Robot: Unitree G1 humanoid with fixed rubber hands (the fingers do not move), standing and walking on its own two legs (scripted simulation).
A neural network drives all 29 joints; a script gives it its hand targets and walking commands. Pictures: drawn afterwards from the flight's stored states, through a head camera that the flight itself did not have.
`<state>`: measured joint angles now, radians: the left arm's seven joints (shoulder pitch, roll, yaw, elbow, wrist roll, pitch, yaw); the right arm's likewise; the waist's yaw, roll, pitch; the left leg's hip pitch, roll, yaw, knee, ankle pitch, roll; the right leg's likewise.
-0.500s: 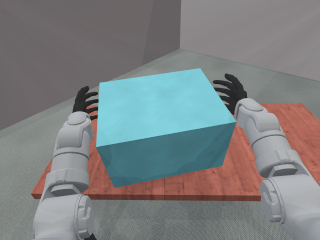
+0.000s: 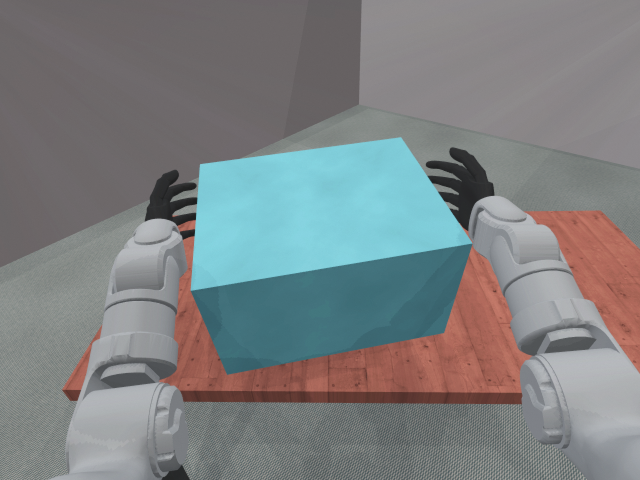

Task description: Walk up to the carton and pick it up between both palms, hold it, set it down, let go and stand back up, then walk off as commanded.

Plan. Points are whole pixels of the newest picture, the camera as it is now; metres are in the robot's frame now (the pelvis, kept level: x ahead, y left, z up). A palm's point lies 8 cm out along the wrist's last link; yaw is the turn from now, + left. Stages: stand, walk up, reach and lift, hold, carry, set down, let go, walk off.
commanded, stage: hold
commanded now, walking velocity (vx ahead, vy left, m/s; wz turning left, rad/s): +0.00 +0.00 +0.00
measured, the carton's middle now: (320, 247) +0.40 +0.02 +0.13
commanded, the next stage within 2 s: none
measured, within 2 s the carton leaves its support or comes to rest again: neither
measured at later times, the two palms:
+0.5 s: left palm (154, 226) +0.35 +0.22 +0.21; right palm (479, 200) +0.36 -0.18 +0.22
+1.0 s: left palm (153, 223) +0.35 +0.22 +0.22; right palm (479, 197) +0.36 -0.18 +0.23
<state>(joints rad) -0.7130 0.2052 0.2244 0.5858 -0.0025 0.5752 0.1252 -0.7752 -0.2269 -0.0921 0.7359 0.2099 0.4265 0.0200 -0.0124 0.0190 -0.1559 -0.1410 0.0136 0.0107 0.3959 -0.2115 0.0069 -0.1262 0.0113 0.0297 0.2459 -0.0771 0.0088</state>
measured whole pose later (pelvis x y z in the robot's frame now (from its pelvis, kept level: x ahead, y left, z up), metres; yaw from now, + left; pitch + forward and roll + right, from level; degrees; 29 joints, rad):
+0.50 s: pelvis -0.01 +0.00 +0.00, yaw +0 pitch -4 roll -2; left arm -0.72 0.21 0.24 0.55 0.02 0.64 0.09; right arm -0.78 -0.23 -0.09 0.68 0.23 0.49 0.00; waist -0.01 0.02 -0.16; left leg -0.11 0.01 0.01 0.40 -0.21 0.01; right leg -0.10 0.01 0.03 0.25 -0.08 0.01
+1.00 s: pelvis +0.00 +0.00 +0.00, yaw +0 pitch -4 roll -2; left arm -0.72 0.21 0.24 0.54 0.03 0.65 0.08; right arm -0.78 -0.23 -0.09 0.66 0.23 0.50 -0.01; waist -0.01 0.02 -0.16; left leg -0.11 0.01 0.01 0.39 -0.21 0.01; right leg -0.10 0.01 0.03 0.24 -0.08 0.01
